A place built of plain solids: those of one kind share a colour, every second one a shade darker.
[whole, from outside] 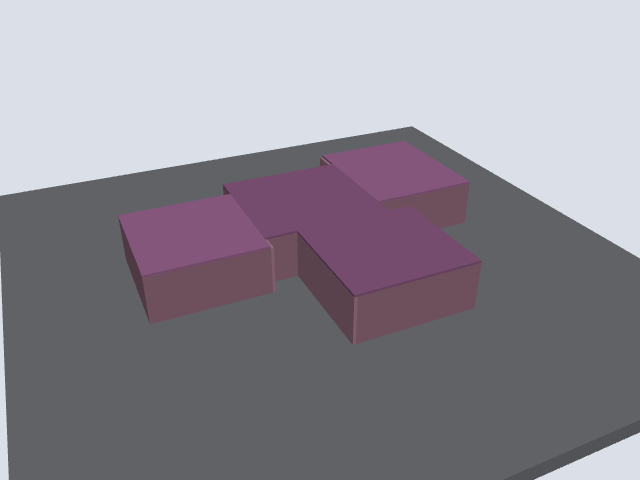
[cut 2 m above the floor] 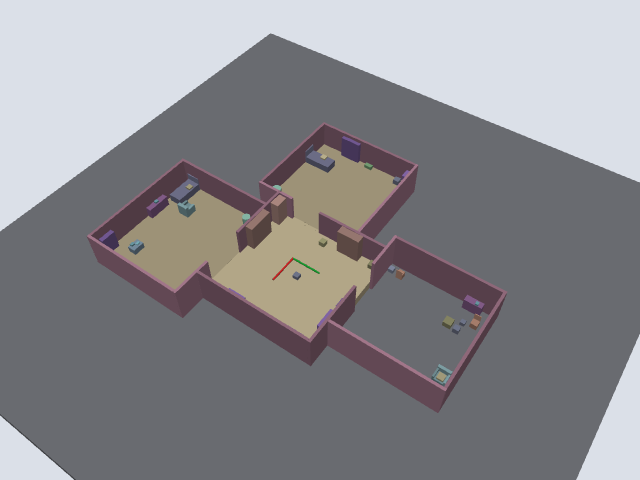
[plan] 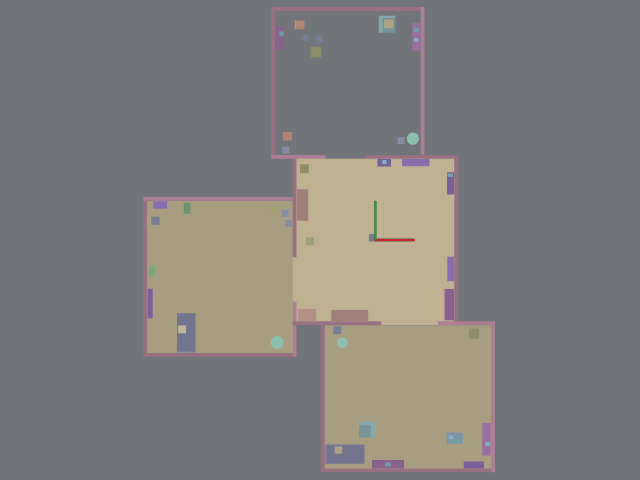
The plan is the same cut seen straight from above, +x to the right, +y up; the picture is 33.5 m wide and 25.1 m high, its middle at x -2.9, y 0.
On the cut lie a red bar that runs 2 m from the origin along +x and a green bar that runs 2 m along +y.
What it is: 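A storey of a house; a hub and three side rooms behind broad openings; the side rooms' floors lie 0.74 m, 0.184 m and not at all below the hub's; a bare drop, one riser, a flush line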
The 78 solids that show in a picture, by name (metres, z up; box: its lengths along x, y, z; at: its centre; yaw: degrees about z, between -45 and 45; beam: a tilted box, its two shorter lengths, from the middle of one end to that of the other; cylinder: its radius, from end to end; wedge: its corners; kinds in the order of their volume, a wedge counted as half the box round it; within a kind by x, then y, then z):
{
 "floor_1": {"box": [7.62, 7.96, 0.79], "at": [-8.14, -1.93, 0.35]},
 "floor_2": {"box": [0.2, 2.29, 0.79], "at": [-4.23, -2.06, 0.35]},
 "floor_3": {"box": [8.26, 8.5, 0.79], "at": [0.0, 0.0, 0.35]},
 "floor_4": {"box": [8.71, 7.5, 0.61], "at": [1.7, -8.2, 0.26]},
 "floor_5": {"box": [2.96, 0.2, 0.61], "at": [1.79, -4.35, 0.26]},
 "wall_1": {"box": [0.2, 7.96, 3.3], "at": [-12.04, -1.93, 1.6]},
 "wall_2": {"box": [7.82, 0.2, 3.3], "at": [-8.24, -6.01, 1.6]},
 "wall_3": {"box": [7.82, 0.2, 3.3], "at": [-8.24, 2.15, 1.6]},
 "wall_4": {"box": [0.2, 7.73, 3.3], "at": [-5.35, 8.32, 1.6]},
 "wall_5": {"box": [1.13, 0.2, 3.3], "at": [-4.89, 4.35, 1.6]},
 "wall_6": {"box": [0.2, 1.66, 3.3], "at": [-4.23, -5.28, 1.6]},
 "wall_7": {"box": [0.2, 1.04, 3.3], "at": [-4.23, -3.73, 1.6]},
 "wall_8": {"box": [0.2, 5.17, 3.3], "at": [-4.23, 1.67, 1.6]},
 "wall_9": {"box": [1.72, 0.2, 3.3], "at": [-3.47, 4.35, 1.6]},
 "wall_10": {"box": [0.2, 7.7, 3.3], "at": [-2.76, -8.3, 1.6]},
 "wall_11": {"box": [4.64, 0.2, 3.3], "at": [-2.01, -4.35, 1.6]},
 "wall_12": {"box": [7.62, 0.2, 3.3], "at": [-1.44, 12.08, 1.6]},
 "wall_13": {"box": [8.71, 0.2, 3.3], "at": [1.7, -12.05, 1.6]},
 "wall_14": {"box": [4.86, 0.2, 3.3], "at": [1.9, 4.35, 1.6]},
 "wall_15": {"box": [0.2, 7.73, 3.3], "at": [2.47, 8.32, 1.6]},
 "wall_16": {"box": [1.06, 0.2, 3.3], "at": [3.8, -4.35, 1.6]},
 "wall_17": {"box": [0.2, 8.5, 3.3], "at": [4.23, 0.0, 1.6]},
 "wall_18": {"box": [1.93, 0.2, 3.3], "at": [5.29, -4.35, 1.6]},
 "wall_19": {"box": [0.2, 7.7, 3.3], "at": [6.15, -8.3, 1.6]},
 "roof_1": {"box": [7.82, 8.36, 0.16], "at": [-8.24, -1.93, 3.33]},
 "roof_2": {"box": [8.02, 7.73, 0.16], "at": [-1.44, 8.32, 3.33]},
 "roof_3": {"box": [8.66, 8.9, 0.16], "at": [0.0, 0.0, 3.33]},
 "roof_4": {"box": [9.11, 7.7, 0.16], "at": [1.7, -8.3, 3.33]},
 "wardrobe_1": {"box": [0.6, 1.65, 2.17], "at": [-3.81, 1.83, 1.83]},
 "wardrobe_2": {"box": [0.97, 0.62, 1.92], "at": [-3.58, -3.92, 1.71]},
 "wardrobe_3": {"box": [1.93, 0.57, 2.08], "at": [-1.34, -3.95, 1.78]},
 "case_1": {"box": [0.28, 1.54, 1.76], "at": [-11.78, -3.32, 1.62]},
 "case_2": {"box": [0.72, 0.39, 1.59], "at": [-11.26, 1.83, 1.54]},
 "case_3": {"box": [0.71, 0.38, 1.0], "at": [0.46, 4.04, 1.25]},
 "case_4": {"box": [1.43, 0.38, 1.38], "at": [2.11, 4.04, 1.43]},
 "case_5": {"box": [0.37, 1.17, 1.21], "at": [3.92, 2.96, 1.35]},
 "case_6": {"box": [0.36, 1.27, 1.4], "at": [3.93, -1.51, 1.45]},
 "case_7": {"box": [1.06, 0.35, 1.45], "at": [5.14, -11.76, 1.28]},
 "sideboard_1": {"box": [0.47, 1.24, 0.93], "at": [-5.0, 10.57, 0.42]},
 "sideboard_2": {"box": [1.67, 0.43, 0.83], "at": [0.65, -11.72, 0.97]},
 "sideboard_3": {"box": [0.43, 1.45, 0.9], "at": [2.13, 10.62, 0.4]},
 "sideboard_4": {"box": [0.5, 1.64, 0.72], "at": [3.86, -3.38, 1.1]},
 "sideboard_5": {"box": [0.46, 1.7, 0.81], "at": [5.8, -10.42, 0.97]},
 "bed_1": {"box": [0.97, 0.06, 1.12], "at": [-9.89, -5.86, 1.3]},
 "bed_2": {"box": [0.97, 2.01, 0.56], "at": [-9.89, -4.83, 1.02]},
 "bed_3": {"box": [0.06, 1.0, 1.09], "at": [-2.61, -11.2, 1.1]},
 "bed_4": {"box": [2.0, 1.0, 0.59], "at": [-1.58, -11.2, 0.86]},
 "armchair_1": {"box": [0.61, 0.18, 0.62], "at": [-0.56, -10.24, 0.87]},
 "armchair_2": {"box": [0.61, 0.47, 0.45], "at": [-0.56, -9.92, 0.79]},
 "armchair_3": {"box": [0.61, 0.18, 0.62], "at": [-0.56, -9.59, 0.87]},
 "armchair_4": {"box": [0.24, 0.84, 0.89], "at": [-0.13, -9.92, 1.0]},
 "armchair_5": {"box": [0.2, 0.89, 0.85], "at": [0.27, 11.29, 0.37]},
 "armchair_6": {"box": [0.67, 0.63, 0.48], "at": [0.7, 11.29, 0.19]},
 "bush_1": {"cylinder": 0.34, "from": [-5.14, -5.36, 1.21], "to": [-5.14, -5.36, 1.72]},
 "bush_2": {"cylinder": 0.29, "from": [-1.73, -5.38, 1.04], "to": [-1.73, -5.38, 1.74]},
 "bush_3": {"cylinder": 0.32, "from": [1.96, 5.3, 0.45], "to": [1.96, 5.3, 0.96]},
 "pouf_1": {"box": [0.44, 0.44, 0.41], "at": [-5.3, 1.61, 0.95]},
 "pouf_2": {"box": [0.47, 0.47, 0.38], "at": [-3.72, 3.73, 0.93]},
 "pouf_3": {"box": [0.42, 0.42, 0.4], "at": [-3.42, -0.07, 0.94]},
 "pouf_4": {"box": [0.57, 0.56, 0.46], "at": [-3.11, 9.82, 0.18]},
 "pouf_5": {"box": [0.53, 0.53, 0.45], "at": [5.15, -4.9, 0.79]},
 "basket_1": {"box": [0.44, 0.44, 0.39], "at": [-11.5, 1.0, 0.94]},
 "basket_2": {"box": [0.39, 0.39, 0.3], "at": [-4.72, 1.4, 0.89]},
 "basket_3": {"box": [0.37, 0.37, 0.37], "at": [-4.69, 4.71, 0.14]},
 "basket_4": {"box": [0.37, 0.37, 0.33], "at": [-4.55, 0.87, 0.91]},
 "basket_5": {"box": [0.4, 0.4, 0.45], "at": [-2.95, 10.48, 0.17]},
 "basket_6": {"box": [0.41, 0.41, 0.36], "at": [-1.99, -4.71, 0.74]},
 "basket_7": {"box": [0.39, 0.39, 0.28], "at": [-0.14, 0.12, 0.89]},
 "basket_8": {"box": [0.35, 0.35, 0.33], "at": [1.34, 5.19, 0.11]},
 "lowtable_1": {"box": [0.85, 0.6, 0.46], "at": [4.14, -10.36, 0.79]},
 "chair_1": {"box": [0.42, 0.45, 0.48], "at": [-4.64, 5.43, 0.19]},
 "chair_2": {"box": [0.042, 0.45, 0.87], "at": [-4.41, 5.43, 0.39]},
 "chair_3": {"box": [0.45, 0.46, 0.47], "at": [-3.94, 11.24, 0.18]},
 "toybox_1": {"box": [0.32, 0.59, 0.27], "at": [-11.69, -1.61, 0.88]},
 "toybox_2": {"box": [0.37, 0.57, 0.28], "at": [-9.85, 1.66, 0.88]},
 "cushion_1": {"box": [0.41, 0.41, 0.14], "at": [-10.11, -4.67, 1.37]},
 "cushion_2": {"box": [0.39, 0.39, 0.14], "at": [-1.93, -10.98, 1.22]},
 "cushion_3": {"box": [0.47, 0.47, 0.15], "at": [0.69, 11.3, 0.51]}
}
